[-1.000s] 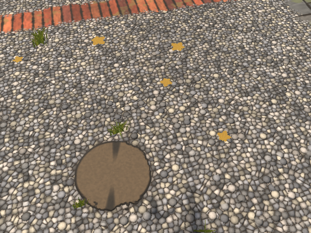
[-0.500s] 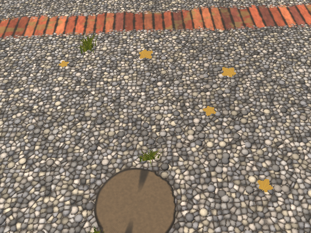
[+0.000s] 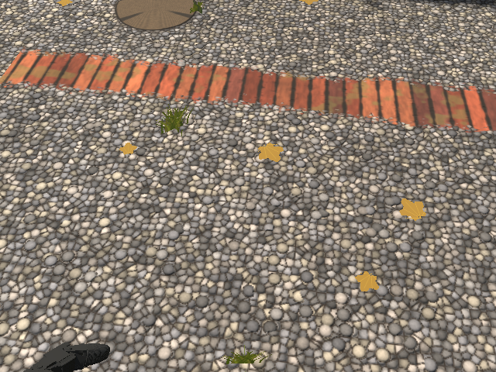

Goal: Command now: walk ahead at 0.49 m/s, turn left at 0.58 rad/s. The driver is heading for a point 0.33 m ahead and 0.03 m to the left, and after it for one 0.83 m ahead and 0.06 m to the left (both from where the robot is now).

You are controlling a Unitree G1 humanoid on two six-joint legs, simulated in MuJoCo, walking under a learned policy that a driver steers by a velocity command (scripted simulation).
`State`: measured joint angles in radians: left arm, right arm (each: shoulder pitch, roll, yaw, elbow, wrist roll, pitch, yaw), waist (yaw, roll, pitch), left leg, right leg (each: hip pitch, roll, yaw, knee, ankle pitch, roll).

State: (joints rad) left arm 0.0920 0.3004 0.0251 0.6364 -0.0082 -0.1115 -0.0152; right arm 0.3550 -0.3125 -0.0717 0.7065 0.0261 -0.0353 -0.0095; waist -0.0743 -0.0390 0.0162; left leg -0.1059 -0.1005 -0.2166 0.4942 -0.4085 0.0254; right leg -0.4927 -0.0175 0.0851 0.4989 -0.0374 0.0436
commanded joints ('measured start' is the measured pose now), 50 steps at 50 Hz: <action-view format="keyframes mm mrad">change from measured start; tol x16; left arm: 1 239 205 85 -31 16 -25 15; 29 363 53 18 111 2 23 12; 31 156 170 51 76 -64 0 0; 50 -68 28 26 -7 -12 52 -46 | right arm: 1 -28 -34 -1 -77 -17 -11 4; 3 108 -68 6 -95 25 -23 2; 23 -372 -22 4 -210 1 -1 75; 28 87 -200 -76 -104 -7 19 30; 36 -145 -58 -16 -65 -36 -68 39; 50 -33 -126 -40 68 -15 -33 -2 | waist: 1 168 62 -201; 2 105 -267 -311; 7 118 -68 -13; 22 165 -21 80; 27 -58 -17 -133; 29 10 317 -415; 33 38 82 -78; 50 -6 75 92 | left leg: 1 -196 119 -95 290 148 67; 2 -526 -19 44 636 -206 2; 4 -712 97 45 846 -65 -17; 22 -563 172 242 166 376 9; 25 -398 89 310 130 232 72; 27 28 35 291 18 319 142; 29 552 501 -542 -105 184 388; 37 -70 337 94 -345 444 217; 50 225 380 357 -292 655 133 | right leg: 1 491 -164 134 -38 -133 -110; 3 762 -426 775 -217 -616 -290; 9 390 -233 143 -298 -145 -207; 22 540 -260 -207 -311 189 -179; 26 560 -256 -269 14 741 -147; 27 433 -227 -288 205 675 -123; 29 -160 12 -135 849 -571 -52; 30 -236 -30 0 904 -522 -62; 43 -174 -101 4 332 125 -11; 50 -252 -72 -99 129 18 -79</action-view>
